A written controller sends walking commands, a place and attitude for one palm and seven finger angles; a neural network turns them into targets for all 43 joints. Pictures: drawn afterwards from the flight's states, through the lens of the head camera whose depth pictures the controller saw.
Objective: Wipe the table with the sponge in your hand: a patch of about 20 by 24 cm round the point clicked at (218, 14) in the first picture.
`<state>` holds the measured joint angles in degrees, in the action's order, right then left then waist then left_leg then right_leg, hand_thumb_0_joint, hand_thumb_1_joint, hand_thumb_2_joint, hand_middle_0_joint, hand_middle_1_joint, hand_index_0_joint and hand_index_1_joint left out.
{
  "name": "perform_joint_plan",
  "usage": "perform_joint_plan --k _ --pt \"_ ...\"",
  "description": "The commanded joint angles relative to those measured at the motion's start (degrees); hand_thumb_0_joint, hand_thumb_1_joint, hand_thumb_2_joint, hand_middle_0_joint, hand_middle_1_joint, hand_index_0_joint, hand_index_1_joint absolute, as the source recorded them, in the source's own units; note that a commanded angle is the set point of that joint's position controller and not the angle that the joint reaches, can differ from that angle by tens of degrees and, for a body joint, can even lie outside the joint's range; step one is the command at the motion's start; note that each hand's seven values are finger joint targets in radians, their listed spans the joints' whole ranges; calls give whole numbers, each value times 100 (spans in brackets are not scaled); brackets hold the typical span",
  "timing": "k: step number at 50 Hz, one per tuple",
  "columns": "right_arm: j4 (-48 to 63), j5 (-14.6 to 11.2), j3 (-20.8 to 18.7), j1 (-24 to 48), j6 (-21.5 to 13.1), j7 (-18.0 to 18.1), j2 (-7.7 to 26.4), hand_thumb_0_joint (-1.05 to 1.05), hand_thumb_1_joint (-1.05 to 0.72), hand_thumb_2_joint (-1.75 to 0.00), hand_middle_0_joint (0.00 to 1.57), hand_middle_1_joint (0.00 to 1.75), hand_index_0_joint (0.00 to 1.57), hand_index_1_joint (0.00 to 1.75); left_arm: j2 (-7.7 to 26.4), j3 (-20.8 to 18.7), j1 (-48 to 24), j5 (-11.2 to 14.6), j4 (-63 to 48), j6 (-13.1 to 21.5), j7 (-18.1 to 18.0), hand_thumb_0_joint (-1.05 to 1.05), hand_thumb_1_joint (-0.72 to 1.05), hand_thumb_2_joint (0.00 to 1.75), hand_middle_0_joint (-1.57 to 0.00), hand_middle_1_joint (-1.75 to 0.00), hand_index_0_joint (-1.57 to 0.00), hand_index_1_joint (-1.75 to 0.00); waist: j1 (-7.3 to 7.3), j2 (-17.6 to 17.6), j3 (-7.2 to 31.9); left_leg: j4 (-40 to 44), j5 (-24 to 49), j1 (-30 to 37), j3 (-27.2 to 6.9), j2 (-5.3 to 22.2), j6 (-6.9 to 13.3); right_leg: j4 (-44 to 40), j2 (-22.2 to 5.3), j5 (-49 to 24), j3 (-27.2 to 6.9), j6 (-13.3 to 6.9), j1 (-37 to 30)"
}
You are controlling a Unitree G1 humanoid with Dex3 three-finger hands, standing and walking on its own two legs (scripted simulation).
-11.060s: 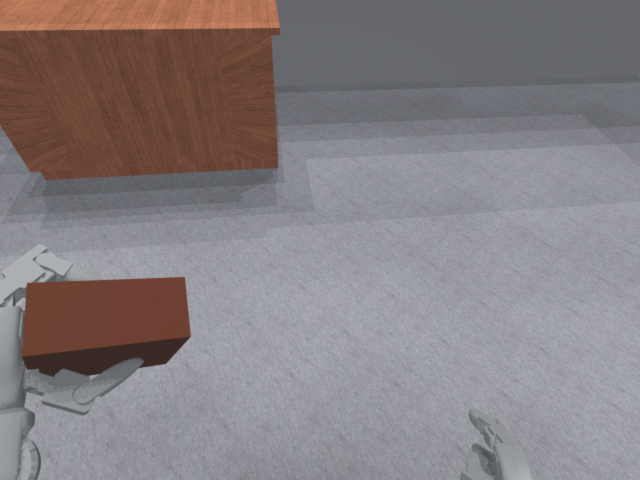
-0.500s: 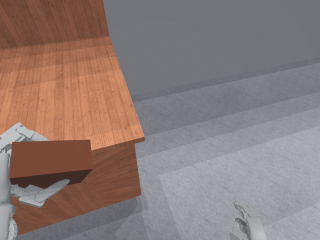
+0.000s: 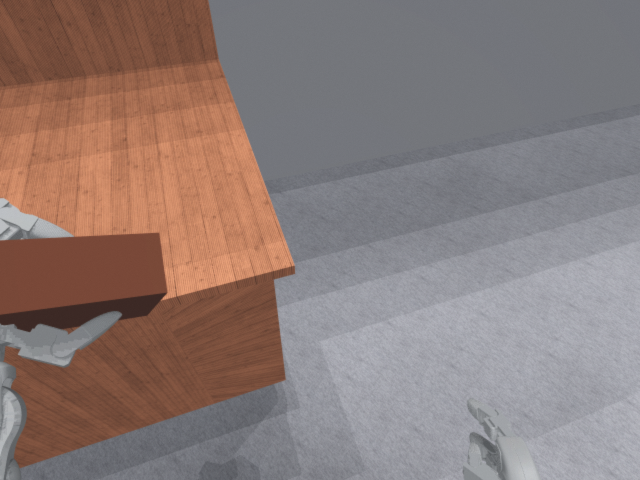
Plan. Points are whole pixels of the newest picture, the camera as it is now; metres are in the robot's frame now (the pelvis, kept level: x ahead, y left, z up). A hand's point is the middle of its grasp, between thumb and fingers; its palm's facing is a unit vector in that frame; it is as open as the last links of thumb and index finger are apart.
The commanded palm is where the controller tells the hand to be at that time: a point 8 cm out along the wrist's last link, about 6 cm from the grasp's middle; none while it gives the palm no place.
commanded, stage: look again from close up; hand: left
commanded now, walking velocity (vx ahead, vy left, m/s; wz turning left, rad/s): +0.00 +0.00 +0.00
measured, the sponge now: (108, 283) +0.26 +0.23 +0.15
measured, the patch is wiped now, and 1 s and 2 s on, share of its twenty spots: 0.00 0.00 0.00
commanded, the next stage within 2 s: shuffle to correct the standing spot in 0.04 s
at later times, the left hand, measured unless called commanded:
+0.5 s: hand (66, 278) +0.26 +0.28 +0.15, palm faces +0.39 -0.86 -0.34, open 10.1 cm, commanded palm +0.20 +0.31 +0.18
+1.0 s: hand (56, 213) +0.33 +0.31 +0.17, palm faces +0.33 -0.82 -0.46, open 10.1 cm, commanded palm +0.26 +0.36 +0.18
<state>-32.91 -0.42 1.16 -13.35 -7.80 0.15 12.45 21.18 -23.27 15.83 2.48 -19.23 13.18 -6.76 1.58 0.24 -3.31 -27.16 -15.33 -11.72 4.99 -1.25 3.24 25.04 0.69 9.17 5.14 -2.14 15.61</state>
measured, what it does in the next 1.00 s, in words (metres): walks ahead: left foot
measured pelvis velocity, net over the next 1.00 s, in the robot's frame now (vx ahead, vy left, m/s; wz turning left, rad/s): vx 0.09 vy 0.08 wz -0.03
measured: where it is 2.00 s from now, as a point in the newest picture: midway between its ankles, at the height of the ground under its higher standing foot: outside the picture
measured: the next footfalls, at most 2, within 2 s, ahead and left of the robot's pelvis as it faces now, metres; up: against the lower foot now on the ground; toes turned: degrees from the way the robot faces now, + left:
left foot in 0.76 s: +0.12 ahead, +0.16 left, +0.00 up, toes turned -1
right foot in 1.02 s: +0.16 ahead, +0.00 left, +0.00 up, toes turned -2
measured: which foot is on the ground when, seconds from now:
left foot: down 0.00-0.64, up 0.66-0.74, down 0.76-1.00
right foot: down 0.00-0.76, up 0.78-1.00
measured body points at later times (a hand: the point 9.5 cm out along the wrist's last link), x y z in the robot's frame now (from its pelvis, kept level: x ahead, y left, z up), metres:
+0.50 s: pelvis +0.04 +0.03 -0.01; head +0.05 +0.06 +0.44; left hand +0.24 +0.33 +0.17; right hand +0.24 -0.18 -0.06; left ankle -0.01 +0.08 -0.74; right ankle +0.05 -0.09 -0.74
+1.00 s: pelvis +0.09 +0.08 -0.02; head +0.12 +0.09 +0.43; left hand +0.30 +0.36 +0.19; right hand +0.24 -0.14 -0.10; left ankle +0.08 +0.16 -0.74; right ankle +0.11 +0.00 -0.74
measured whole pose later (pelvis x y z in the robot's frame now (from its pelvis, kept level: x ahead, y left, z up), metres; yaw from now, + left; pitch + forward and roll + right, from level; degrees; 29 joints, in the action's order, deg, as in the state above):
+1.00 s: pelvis +0.09 +0.08 -0.02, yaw -2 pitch +0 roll +0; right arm -32.5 -0.5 2.1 -14.2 -6.6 -1.0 9.3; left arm 24.2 -23.8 24.2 1.1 -29.6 12.6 -5.5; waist -1.1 1.3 -3.3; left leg -37.0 -20.4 -16.1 1.5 -2.3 3.4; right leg 37.3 1.3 18.6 5.7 -1.6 19.0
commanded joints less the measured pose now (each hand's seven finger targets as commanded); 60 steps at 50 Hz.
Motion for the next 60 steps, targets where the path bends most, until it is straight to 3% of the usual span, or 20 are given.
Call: perform_joint_plan --k 1,3,9,17,27,30,32,33,34,36,37,38,41,44,47,49,51,52,57,60 --pt "984 -25 -268 570 -356 -7 653 0 -90 -90 20 30 20 30 976 -202 660 -21 -1569 375 31 0 10 130 -120 -160 -120 -160 147 263 827 967 219 -927 -957 682 -129 -61 -373 -15 -642 136 -1359" --pt "1032 8 -270 600 -321 85 645 0 -90 -90 20 30 20 30 1315 -704 465 14 -1625 384 -12 0 10 130 -120 -160 -120 -160 97 471 852 931 124 -809 -939 590 -182 -196 -416 135 -640 98 -1235" --pt "1028 65 -232 610 -398 180 616 0 -90 -90 20 30 20 30 1253 -588 -339 1 -1972 501 33 0 10 130 -120 -160 -120 -160 21 -804 846 902 28 -620 -896 586 -131 -8 -424 20 -700 4 -1154" --pt "907 110 -283 519 -450 94 708 0 -90 -90 20 30 20 30 628 79 -5 -67 -1618 357 54 0 10 130 -120 -160 -120 -160 -44 -263 699 601 -298 -548 -854 439 -91 67 -381 593 -776 -119 -724" --pt "1104 78 -292 627 -138 44 695 0 -90 -90 20 30 20 30 1096 -403 -167 -20 -2106 359 49 0 10 130 -120 -160 -120 -160 -34 -521 1072 -401 3107 -151 -662 556 -488 998 -261 -1157 -293 -233 -1061" --pt "1134 22 -409 594 -148 -17 718 0 -90 -90 20 30 20 30 1145 -515 271 69 -2479 399 11 0 10 130 -120 -160 -120 -160 105 315 1571 -2221 2831 -1179 -342 97 -684 933 -1001 -2260 -1313 -944 -2149" --pt "1084 5 -442 697 -147 -72 733 0 -90 -90 20 30 20 30 1149 -617 469 110 -2460 487 -35 0 10 130 -120 -160 -120 -160 168 932 1375 -3570 -825 -2611 -813 22 -480 417 -2250 -2772 -2899 -1643 -2579" --pt "1023 3 -382 688 -93 -92 676 0 -90 -90 20 30 20 30 1125 -633 496 118 -2544 498 -71 0 10 130 -120 -160 -120 -160 147 853 1062 -3448 -1989 -2739 -1538 531 -205 347 -2593 -2443 -3098 -1498 -2089" --pt "942 -9 -371 599 -14 -94 666 0 -90 -90 20 30 20 30 1073 -605 430 113 -2643 485 -77 0 10 130 -120 -160 -120 -160 78 585 768 -2850 -2102 -2317 -1779 833 -104 355 -2505 -1739 -2643 -1187 -1334" --pt "755 38 -271 459 85 -65 477 0 -90 -90 20 30 20 30 983 -454 54 43 -2786 388 -55 0 10 130 -120 -160 -120 -160 -359 -181 870 -861 -307 -123 -720 362 -239 920 -1342 -105 -1073 -484 464" --pt "731 5 -303 561 55 18 545 0 -90 -90 20 30 20 30 968 -352 -229 36 -2979 391 -10 0 10 130 -120 -160 -120 -160 -413 -1419 819 -128 631 734 -580 105 -364 1994 -484 465 -306 -197 1000" --pt "795 24 -434 605 -62 27 786 0 -90 -90 20 30 20 30 966 -354 -258 0 -3063 435 -14 0 10 130 -120 -160 -120 -160 -366 -3008 865 746 1293 1205 -2409 1209 23 3629 190 2198 72 158 1939" --pt "872 20 -524 441 -145 -28 672 0 -90 -90 20 30 20 30 1144 -533 -79 -66 -2379 416 30 0 10 130 -120 -160 -120 -160 -266 -1317 737 634 1641 325 -2926 1613 1000 4431 -43 2358 -554 109 1813" --pt "802 -36 -477 500 -190 -47 674 0 -90 -90 20 30 20 30 1110 -527 28 -103 -2465 404 44 0 10 130 -120 -160 -120 -160 -229 -741 775 255 2937 607 -2143 1415 787 3059 -125 1763 -344 110 1504" --pt "897 -72 -337 653 -202 -52 643 0 -90 -90 20 30 20 30 1059 -564 723 -40 -2295 348 30 0 10 130 -120 -160 -120 -160 -100 -1123 991 17 2282 -172 -1274 1025 442 1132 4 991 14 69 -49" --pt "907 -77 -289 659 -136 -32 604 0 -90 -90 20 30 20 30 1129 -662 1076 -43 -2123 342 1 0 10 130 -120 -160 -120 -160 -10 -554 1227 -658 1304 -1366 -1086 802 230 111 -115 180 -159 -7 -1783" --pt "943 -43 -414 559 -83 -18 608 0 -90 -90 20 30 20 30 1358 -910 1107 25 -1877 320 -22 0 10 130 -120 -160 -120 -160 -60 1530 1370 -3407 -954 -2835 -361 -90 -121 -827 -2209 473 -3210 -1002 -2367" --pt "887 28 -419 527 -27 -20 763 0 -90 -90 20 30 20 30 1257 -969 1183 102 -1578 294 -25 0 10 130 -120 -160 -120 -160 -82 1161 938 -4121 -1214 -2990 -777 64 -255 -1109 -2636 770 -3491 -1259 -1654" --pt "714 44 -273 682 39 49 507 0 -90 -90 20 30 20 30 1193 -747 435 -35 -2184 377 -48 0 10 130 -120 -160 -120 -160 -170 349 703 -2364 -752 -1444 -971 755 -241 -404 -1847 -875 -1413 -792 48" --pt "585 114 -250 595 -192 220 400 0 -90 -90 20 30 20 30 956 -378 264 -50 -2322 339 -162 0 10 130 -120 -160 -120 -160 -158 -92 1114 -142 587 153 22 21 -276 129 -936 -487 -602 -304 -182"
